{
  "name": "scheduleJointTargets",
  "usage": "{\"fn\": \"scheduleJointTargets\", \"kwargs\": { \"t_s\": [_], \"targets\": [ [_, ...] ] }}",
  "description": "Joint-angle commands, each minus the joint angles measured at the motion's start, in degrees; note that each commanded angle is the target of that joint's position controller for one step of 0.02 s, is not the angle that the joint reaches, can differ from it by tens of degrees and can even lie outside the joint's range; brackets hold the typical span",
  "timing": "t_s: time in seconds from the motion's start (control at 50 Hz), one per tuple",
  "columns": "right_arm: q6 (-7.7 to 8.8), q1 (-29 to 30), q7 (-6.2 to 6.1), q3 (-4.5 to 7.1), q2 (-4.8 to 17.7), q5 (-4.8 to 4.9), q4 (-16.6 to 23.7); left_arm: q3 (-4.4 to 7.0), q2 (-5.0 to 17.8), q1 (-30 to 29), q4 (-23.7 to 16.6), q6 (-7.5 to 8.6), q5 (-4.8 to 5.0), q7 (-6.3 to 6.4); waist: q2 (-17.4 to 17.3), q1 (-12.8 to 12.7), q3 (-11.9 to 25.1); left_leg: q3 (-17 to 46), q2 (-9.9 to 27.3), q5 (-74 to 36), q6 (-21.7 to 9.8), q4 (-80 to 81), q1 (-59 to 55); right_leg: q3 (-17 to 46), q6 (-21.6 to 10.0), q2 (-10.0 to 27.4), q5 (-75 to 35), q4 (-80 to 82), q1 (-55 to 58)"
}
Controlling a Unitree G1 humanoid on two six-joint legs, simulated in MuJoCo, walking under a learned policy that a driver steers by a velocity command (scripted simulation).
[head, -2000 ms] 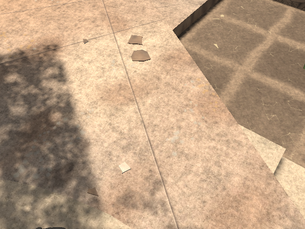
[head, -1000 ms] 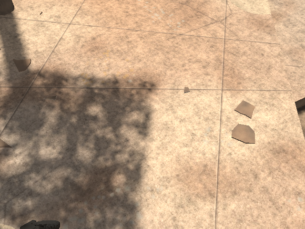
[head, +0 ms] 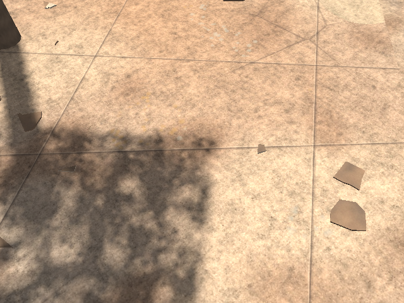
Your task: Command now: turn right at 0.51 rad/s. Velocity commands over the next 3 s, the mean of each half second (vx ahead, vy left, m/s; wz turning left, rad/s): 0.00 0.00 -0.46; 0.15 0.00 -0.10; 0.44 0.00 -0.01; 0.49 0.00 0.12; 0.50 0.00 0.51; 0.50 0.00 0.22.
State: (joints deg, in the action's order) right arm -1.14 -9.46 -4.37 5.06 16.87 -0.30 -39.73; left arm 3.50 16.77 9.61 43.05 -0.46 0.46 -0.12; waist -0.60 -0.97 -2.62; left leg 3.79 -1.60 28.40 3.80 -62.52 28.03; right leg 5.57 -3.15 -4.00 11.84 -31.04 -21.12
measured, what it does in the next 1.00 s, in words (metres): steps on the spot, turning right: left foot, then right foot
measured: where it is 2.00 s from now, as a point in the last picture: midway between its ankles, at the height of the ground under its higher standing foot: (254, 261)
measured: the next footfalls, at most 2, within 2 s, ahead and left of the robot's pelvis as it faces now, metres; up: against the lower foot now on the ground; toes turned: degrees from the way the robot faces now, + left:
left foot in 0.22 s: +0.07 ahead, +0.14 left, +0.00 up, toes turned -14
right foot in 0.60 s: -0.02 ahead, -0.11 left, +0.00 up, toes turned -13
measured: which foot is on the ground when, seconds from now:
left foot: up 0.00-0.20, down 0.22-0.72, up 0.74-1.00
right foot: down 0.00-0.24, up 0.26-0.58, down 0.60-1.00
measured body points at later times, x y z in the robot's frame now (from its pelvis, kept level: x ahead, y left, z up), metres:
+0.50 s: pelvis -0.01 +0.04 +0.01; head +0.02 +0.05 +0.46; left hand +0.20 +0.28 -0.11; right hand +0.05 -0.25 -0.09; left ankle +0.03 +0.15 -0.73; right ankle -0.06 -0.10 -0.68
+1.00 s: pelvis +0.05 +0.03 +0.00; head +0.06 +0.04 +0.45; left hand +0.17 +0.28 -0.13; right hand +0.11 -0.28 -0.09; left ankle +0.11 +0.12 -0.73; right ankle -0.06 -0.10 -0.73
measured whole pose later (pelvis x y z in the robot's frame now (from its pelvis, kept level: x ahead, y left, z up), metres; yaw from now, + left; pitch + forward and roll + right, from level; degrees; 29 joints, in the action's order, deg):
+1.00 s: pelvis +0.05 +0.03 +0.00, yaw -17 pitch +1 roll -1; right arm 4.6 -12.1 1.7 3.1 17.6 1.2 -43.7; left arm 3.2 16.5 20.1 44.9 0.6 1.3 0.1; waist 1.0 -2.2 0.2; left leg -2.2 1.4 14.9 -1.9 -32.9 19.0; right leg 3.5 0.0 0.1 19.2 -24.4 -6.1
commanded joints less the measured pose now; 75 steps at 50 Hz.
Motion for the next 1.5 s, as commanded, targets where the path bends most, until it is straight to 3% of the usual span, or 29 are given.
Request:
{"fn": "scheduleJointTargets", "kwargs": {
  "t_s": [0.02, 0.2, 0.22, 0.24, 0.26, 0.28, 0.3, 0.36, 0.48, 0.56, 0.58, 0.6, 0.62, 0.64, 0.66, 0.72, 0.78, 0.86, 0.98, 1.0, 1.02, 1.04, 1.06, 1.1, 1.14, 1.2, 1.4, 1.46, 1.5],
  "targets": [
    [1.42, -0.63, 0.29, 0.83, 3.40, 0.33, 3.61, 2.51, 9.27, -1.47, -4.40, -0.53, 0.30, 1.57, 6.86, 0.62, 8.70, 1.28, 0.19, -3.89, 1.13, 5.70, 3.35, 17.47, -9.09, 12.27, -15.18, 10.53, 11.78],
    [3.25, -3.84, 3.07, 1.12, 4.29, 1.12, 2.32, 3.54, 9.62, -3.99, -6.96, -2.58, 1.53, 2.13, 10.36, 2.25, 7.31, 0.16, -1.78, -15.64, -1.39, 38.28, -14.73, 24.02, -6.00, 9.30, -3.78, 9.64, 5.77],
    [3.26, -4.85, 2.98, 1.71, 5.88, 0.71, 2.00, 3.23, 8.34, -2.84, -7.01, -2.62, 1.70, 2.28, 8.33, 2.27, 7.54, 2.07, 1.96, -18.67, -3.02, 42.02, -20.12, 22.19, -3.48, 6.81, 1.74, 6.99, 1.82],
    [2.88, -5.26, 2.62, 2.39, 9.61, -0.49, 2.79, 2.48, 5.23, 0.19, -6.85, -2.57, 1.01, 2.11, -2.78, 0.52, 8.86, 13.52, 14.40, -19.47, -7.75, 45.02, -25.37, 14.55, 0.05, 1.02, 15.21, -5.49, -4.81],
    [2.63, -2.89, 3.00, 2.83, 12.49, -3.04, 3.58, 3.37, 7.10, -0.77, -8.50, -1.76, 1.17, 2.09, -15.48, -0.25, 5.30, 26.33, 23.08, -24.47, -16.22, 48.29, -19.10, 5.53, 2.76, -5.54, 24.16, -18.21, -13.24],
    [3.00, 0.65, 2.93, 2.14, 9.72, -3.23, 5.19, 4.68, 11.17, 0.45, -7.62, -1.32, 0.20, 2.00, -11.16, -1.14, 4.21, 24.85, 24.53, -23.96, -18.63, 48.25, -16.17, 5.82, 4.54, -0.86, 21.80, -29.52, -13.17],
    [3.11, 3.58, 2.67, 1.20, 6.48, -2.30, 5.79, 5.16, 11.95, 1.81, -5.96, -1.58, 0.48, 1.95, -7.69, -1.94, 3.62, 18.87, 20.50, -22.52, -16.52, 47.36, -14.67, 5.30, 5.32, -0.50, 17.89, -33.57, -12.24],
    [2.83, 3.99, 2.24, -0.03, 4.40, -0.18, 5.49, 4.05, 7.43, 3.45, -4.31, -2.77, 0.26, 2.15, -6.17, -1.04, 2.46, 9.50, 14.45, -25.76, -14.70, 45.64, -15.74, 3.62, 8.04, -0.73, 11.71, -39.94, -12.95],
    [1.86, 0.25, 2.36, 0.26, 6.23, -0.21, 3.66, 1.29, 2.70, -1.70, -7.31, -2.06, -0.01, 1.34, -10.14, 2.46, 5.46, 5.49, 14.04, -30.53, -16.15, 43.21, -21.16, -2.28, 9.19, 3.76, 13.54, -15.80, -3.82],
    [1.27, -0.94, 3.03, 0.10, 7.25, 1.22, 2.13, 1.43, 3.68, 2.40, -5.42, -1.67, 0.10, 0.61, -9.63, 0.86, 5.35, 5.45, 13.94, -35.92, -15.19, 39.31, -18.46, -6.72, 6.52, 2.47, 1.65, 6.05, 8.04],
    [1.63, -3.50, 3.16, -0.32, 6.22, 1.53, 0.87, 1.48, 4.55, 3.21, -5.12, -1.61, -0.32, 0.60, -7.96, 0.55, 5.10, 4.80, 12.96, -34.74, -12.50, 38.42, -16.29, -5.02, 4.73, 3.09, -5.23, 12.93, 12.94],
    [2.39, -5.08, 3.49, -1.00, 4.79, 0.40, 0.67, 1.80, 7.39, 4.39, -5.49, -1.60, -0.66, 1.04, -2.91, 1.43, 7.76, 2.56, 10.70, -28.86, -8.22, 35.24, -12.21, 1.75, 2.66, 8.63, -15.90, 11.93, 20.47],
    [3.45, -7.11, 4.11, -1.97, 1.80, -1.45, 1.40, 2.45, 11.43, 2.35, -5.61, -1.91, -1.14, 1.54, 9.49, 5.16, 8.74, -3.10, 5.14, -16.58, -3.80, 33.07, -8.45, 8.07, -2.11, 15.19, -24.24, 7.79, 21.08],
    [3.53, -3.36, 3.77, -2.19, 2.21, -1.81, 1.50, 1.15, 5.84, 0.01, -5.82, -1.63, -1.31, 1.03, 10.00, 2.92, 8.74, -3.05, 5.33, -12.27, -1.56, 35.19, -13.49, 8.55, -5.46, 15.74, -16.59, 8.57, 13.79],
    [3.39, -0.99, 3.69, -1.90, 3.57, -1.50, 1.41, 0.43, 3.46, -1.38, -5.87, -1.19, -1.64, 0.63, 7.89, 2.44, 6.91, -3.35, 5.18, -15.82, -0.90, 35.70, -14.92, 6.94, -4.03, 12.91, -9.45, 9.13, 12.31],
    [2.37, -1.35, 3.08, -1.62, 3.91, -0.62, 0.03, 0.72, 5.45, 1.46, -4.19, -0.29, -1.17, 0.73, 8.68, 0.75, 4.21, -6.54, 2.65, -11.34, -0.96, 32.36, -13.67, 6.80, -2.58, 10.38, 10.51, 12.11, 10.23],
    [3.32, 2.28, 3.15, -1.25, 4.39, 1.30, 1.45, 1.75, 9.35, 7.24, -2.84, 0.04, -0.36, 1.23, 13.15, -2.98, -4.28, -6.31, 1.61, -1.20, -3.47, 20.33, 0.71, 20.18, -8.93, 18.04, 31.94, 20.49, 9.68],
    [5.84, 2.50, 4.89, -0.71, 4.82, 2.08, 1.62, 1.38, 7.28, 7.16, -2.62, 2.27, 0.58, 1.58, 8.89, -2.08, -3.39, -1.53, 6.53, 0.41, -6.93, 13.69, 11.23, 21.96, -10.77, 21.27, 22.15, 21.64, 18.27],
    [6.28, -7.16, 6.33, -0.87, 4.23, 1.45, -3.34, 1.59, 7.56, 3.84, -2.98, 1.99, 1.10, 0.07, 5.50, 3.57, 2.30, -8.58, 0.43, -18.62, -5.25, 31.65, -21.34, 6.75, -6.64, 13.46, 10.48, 14.82, 2.42],
    [6.03, -11.37, 5.91, -0.43, 5.02, 1.75, -4.51, 0.95, 5.82, 4.12, -2.77, 2.17, 0.64, -0.12, 4.29, 5.59, 3.02, -7.60, 0.85, -16.90, -5.67, 32.59, -26.98, 5.28, -5.05, 12.03, 11.43, 10.34, -1.11],
    [6.13, -16.81, 5.23, 0.36, 8.15, 1.59, -5.04, -0.27, 1.94, 3.21, -3.33, 2.61, -0.15, -0.39, -3.52, 7.96, 3.92, 3.88, 8.89, -10.78, -8.31, 38.57, -32.67, -0.22, -1.36, 7.16, 10.68, -5.15, -6.81],
    [6.24, -20.57, 5.29, 1.93, 16.54, 0.87, -4.47, -0.90, -0.10, 3.94, -6.71, 3.92, -0.04, -0.12, -18.58, 7.50, 7.20, 31.12, 23.26, 2.52, -17.61, 48.86, -38.37, -4.86, 2.24, 0.82, 20.08, -25.04, -19.23],
    [6.65, -18.12, 5.57, 1.04, 13.28, 0.25, -4.04, 0.41, 4.75, 3.48, -6.73, 4.75, 1.72, 0.21, -13.26, 6.75, 4.74, 40.94, 25.69, 16.89, -21.40, 54.19, -34.81, -0.01, 1.91, 3.08, 21.33, -34.53, -25.03],
    [7.29, -11.80, 5.57, -0.60, 8.38, 0.10, -2.69, 1.18, 6.94, 2.06, -5.65, 5.26, 1.96, 0.11, -6.79, 4.27, -1.95, 28.30, 20.84, 9.86, -17.50, 53.39, -29.65, -0.45, -0.02, 8.11, 9.97, -36.05, -27.59],
    [7.20, -9.68, 5.55, -1.28, 7.04, -0.16, -2.29, 1.28, 5.60, 2.27, -4.70, 5.25, 0.40, -0.19, -5.21, 2.87, -1.93, 18.12, 16.08, -3.72, -14.80, 53.98, -26.64, -0.86, 0.31, 10.24, 2.46, -31.31, -23.78],
    [7.24, -11.53, 5.20, -1.47, 6.60, 0.28, -2.97, 1.02, 3.88, 1.31, -4.53, 4.82, 0.08, -0.68, -4.08, 2.92, -0.87, 10.28, 13.67, -18.62, -14.89, 55.30, -26.87, -3.09, 2.15, 9.94, -4.71, -26.73, -22.83],
    [5.36, -17.94, 3.94, -1.19, 7.97, 1.11, -7.27, -0.69, 1.06, -15.58, -10.34, 6.21, 0.85, -3.10, -3.11, 6.67, -4.90, 1.34, 14.22, -32.27, -14.47, 55.06, -29.22, -6.38, 2.72, 6.55, -17.34, -0.14, -17.47],
    [4.60, -17.57, 3.62, -0.64, 9.03, 1.31, -7.92, -0.19, 2.83, -15.13, -10.85, 6.66, 0.78, -3.80, -4.26, 4.29, -3.09, 1.04, 15.99, -45.84, -13.28, 49.84, -34.76, -6.91, -0.10, 4.94, -11.83, 2.59, -14.38],
    [3.91, -16.37, 3.30, -0.22, 10.46, 1.04, -7.76, 1.41, 6.12, -6.25, -8.67, 6.41, 0.52, -3.14, -6.46, -1.10, 4.31, -0.45, 14.81, -66.87, -11.92, 38.11, -35.98, -9.53, -2.87, 1.43, -8.73, 2.78, -1.31]
  ]
}}
Over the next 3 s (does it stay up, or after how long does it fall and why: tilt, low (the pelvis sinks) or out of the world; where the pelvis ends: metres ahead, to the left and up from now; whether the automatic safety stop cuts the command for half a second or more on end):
stays up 1.12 -0.10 0.00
